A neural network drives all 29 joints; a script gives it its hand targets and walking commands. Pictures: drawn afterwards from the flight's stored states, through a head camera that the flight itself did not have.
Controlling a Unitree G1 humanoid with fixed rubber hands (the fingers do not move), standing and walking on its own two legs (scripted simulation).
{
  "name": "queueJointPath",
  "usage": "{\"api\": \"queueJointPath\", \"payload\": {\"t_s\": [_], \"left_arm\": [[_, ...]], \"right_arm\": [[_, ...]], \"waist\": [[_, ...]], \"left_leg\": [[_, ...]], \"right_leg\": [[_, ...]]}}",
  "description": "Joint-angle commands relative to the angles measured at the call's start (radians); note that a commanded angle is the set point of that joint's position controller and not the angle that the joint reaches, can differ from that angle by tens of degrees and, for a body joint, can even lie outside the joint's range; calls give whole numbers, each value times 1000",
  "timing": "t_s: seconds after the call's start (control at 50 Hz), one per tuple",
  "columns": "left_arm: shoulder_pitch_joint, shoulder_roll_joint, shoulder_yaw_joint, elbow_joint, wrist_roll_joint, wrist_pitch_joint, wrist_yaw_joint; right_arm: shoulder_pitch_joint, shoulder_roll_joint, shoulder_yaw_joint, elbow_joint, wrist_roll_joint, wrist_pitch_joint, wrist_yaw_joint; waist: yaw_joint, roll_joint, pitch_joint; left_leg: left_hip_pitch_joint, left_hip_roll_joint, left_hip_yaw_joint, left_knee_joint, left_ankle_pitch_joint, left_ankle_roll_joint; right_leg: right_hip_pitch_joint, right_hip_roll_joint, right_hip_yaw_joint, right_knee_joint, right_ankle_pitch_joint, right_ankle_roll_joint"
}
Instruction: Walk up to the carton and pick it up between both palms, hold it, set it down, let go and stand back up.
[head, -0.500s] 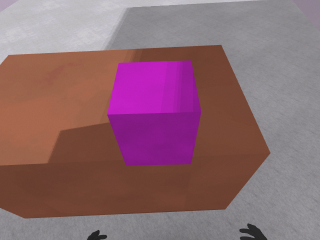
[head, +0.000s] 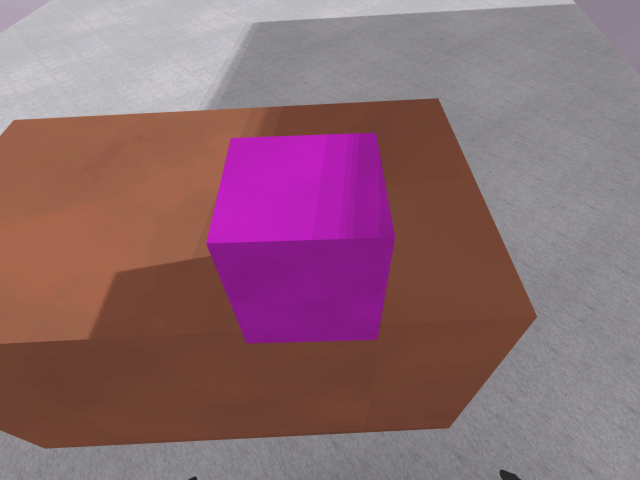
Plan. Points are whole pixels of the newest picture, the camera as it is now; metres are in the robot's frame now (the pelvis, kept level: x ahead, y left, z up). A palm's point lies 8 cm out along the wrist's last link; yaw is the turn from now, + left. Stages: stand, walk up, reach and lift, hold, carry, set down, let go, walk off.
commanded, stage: stand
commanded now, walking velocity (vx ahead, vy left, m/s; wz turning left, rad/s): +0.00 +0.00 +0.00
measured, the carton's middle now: (307, 243) +0.44 +0.05 +0.02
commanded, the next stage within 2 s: walk up in 0.90 s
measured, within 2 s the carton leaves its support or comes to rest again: neither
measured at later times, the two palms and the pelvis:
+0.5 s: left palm out of the picture +0.04 +0.22 -0.13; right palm out of the picture +0.04 -0.23 -0.13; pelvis +0.01 +0.00 +0.01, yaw +0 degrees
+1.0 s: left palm out of the picture -0.02 +0.18 -0.13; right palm out of the picture -0.03 -0.22 -0.14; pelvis +0.00 -0.02 +0.01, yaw +0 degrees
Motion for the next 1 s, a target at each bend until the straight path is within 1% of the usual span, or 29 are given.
{"api": "queueJointPath", "payload": {"t_s": [0.0,0.12,0.18,0.2,0.22,0.24,0.28,0.3,0.32,0.34,0.38,0.4,0.44,0.48,0.54,0.58,0.62,0.66,0.68,0.7,0.72,0.74,0.76,0.8,0.82,0.86,0.9,0.92,0.98], "left_arm": [[30,100,26,-32,-1,-15,6],[39,98,29,19,-3,-14,11],[58,120,39,50,-2,-13,2],[49,118,34,51,-16,-14,8],[39,108,36,63,-7,-12,14],[16,114,38,49,1,-15,18],[50,94,28,86,-15,-10,17],[75,68,24,108,-10,-6,21],[87,82,25,120,-12,-11,24],[58,101,26,118,-6,-11,18],[37,91,28,128,-7,-4,25],[31,110,33,122,-6,-6,16],[85,39,12,165,-9,-7,18],[70,60,13,193,-6,-11,22],[72,85,18,199,-2,-11,24],[68,102,28,216,-5,-6,24],[94,77,23,238,-7,-12,23],[106,54,14,265,-2,-7,28],[133,34,10,266,-15,-10,22],[136,60,6,275,-14,-9,19],[132,71,11,274,-5,-13,25],[146,20,0,294,-7,-5,25],[93,28,-3,289,-9,-3,24],[96,43,2,284,-15,-6,21],[97,69,7,287,-13,-7,25],[111,21,-15,311,-9,-17,27],[118,31,-10,315,-13,-14,26],[128,23,-10,315,-16,-18,25],[101,9,-18,308,-10,-17,22]], "right_arm": [[18,-94,-24,-35,2,-16,-7],[36,-94,-27,15,4,-15,-13],[54,-73,-22,57,-1,-12,-12],[33,-104,-27,50,7,-14,-17],[13,-119,-37,56,2,-16,-9],[48,-104,-32,75,7,-21,-17],[39,-54,-18,93,5,-22,-15],[80,-64,-24,115,0,-23,-23],[72,-90,-31,112,8,-16,-22],[79,-117,-36,123,11,-22,-18],[89,-86,-32,146,4,-17,-22],[91,-77,-26,161,2,-16,-23],[91,-115,-41,160,0,-11,-30],[69,-62,-24,160,9,-2,-28],[106,-37,-18,209,14,-9,-36],[85,-71,-18,203,12,-13,-25],[126,-47,-13,246,7,-9,-26],[143,-64,-21,261,1,-15,-39],[116,-89,-21,257,9,-8,-34],[95,-68,-12,250,12,-6,-34],[106,-57,-7,262,15,-2,-34],[118,-3,2,267,9,4,-30],[155,-46,-7,285,13,5,-28],[167,0,12,307,14,8,-36],[123,-43,-1,297,9,2,-26],[116,-32,-3,284,12,-2,-26],[151,-25,1,313,11,1,-28],[134,-17,5,321,9,4,-32],[162,-37,-2,335,10,2,-28]], "waist": [[4,2,-31],[3,7,-14],[2,-42,-24],[-2,42,24],[7,-20,12],[-11,31,24],[-3,-9,51],[-8,69,9],[6,-16,-12],[-15,18,-30],[-12,4,28],[2,50,-9],[-5,30,43],[-5,-70,78],[0,20,88],[-4,-1,119],[0,43,82],[-5,-3,83],[19,52,96],[22,-33,131],[17,-4,132],[13,-30,119],[-15,-25,127],[-6,-25,162],[3,23,111],[-7,-65,104],[-9,-9,120],[13,59,109],[-3,-11,88]], "left_leg": [[11,56,-72,-127,250,43],[30,62,-74,-142,274,42],[43,69,-60,-163,307,42],[20,63,-59,-174,337,40],[14,76,-75,-169,352,45],[5,71,-61,-192,314,33],[56,71,-53,-196,342,34],[76,71,-52,-200,373,34],[100,73,-54,-190,362,32],[65,80,-80,-208,346,44],[44,69,-64,-225,313,39],[101,71,-62,-229,359,44],[146,80,-64,-219,333,41],[128,93,-64,-210,308,37],[55,70,-53,-248,271,28],[85,76,-52,-245,284,32],[90,67,-43,-248,346,28],[107,101,-71,-244,370,32],[85,78,-57,-248,303,30],[80,85,-65,-259,264,24],[66,70,-54,-261,218,14],[98,70,-41,-250,209,14],[79,65,-41,-258,215,9],[96,74,-57,-271,195,14],[114,80,-55,-275,227,24],[120,89,-70,-263,219,21],[127,80,-46,-260,202,9],[128,76,-55,-261,215,19],[91,72,-45,-265,178,11]], "right_leg": [[28,-52,65,-129,257,-49],[43,-55,66,-144,282,-50],[102,-61,53,-166,317,-47],[93,-62,53,-170,327,-38],[127,-55,33,-170,348,-40],[129,-63,56,-171,347,-38],[96,-60,49,-161,343,-34],[122,-64,51,-174,346,-42],[110,-60,51,-190,343,-49],[167,-50,35,-197,323,-44],[152,-58,43,-189,315,-40],[155,-59,30,-188,294,-36],[67,-56,42,-217,279,-31],[70,-60,37,-241,302,-33],[146,-64,46,-219,292,-48],[96,-71,48,-240,305,-49],[164,-75,55,-217,335,-40],[157,-71,54,-226,342,-46],[154,-73,56,-246,308,-37],[142,-60,47,-248,288,-33],[142,-73,57,-260,275,-37],[119,-71,65,-267,260,-37],[126,-71,60,-259,249,-32],[77,-72,57,-279,215,-42],[97,-73,60,-274,237,-40],[82,-65,42,-283,240,-37],[77,-59,64,-286,218,-40],[88,-70,77,-278,238,-49],[99,-70,61,-272,200,-45]]}}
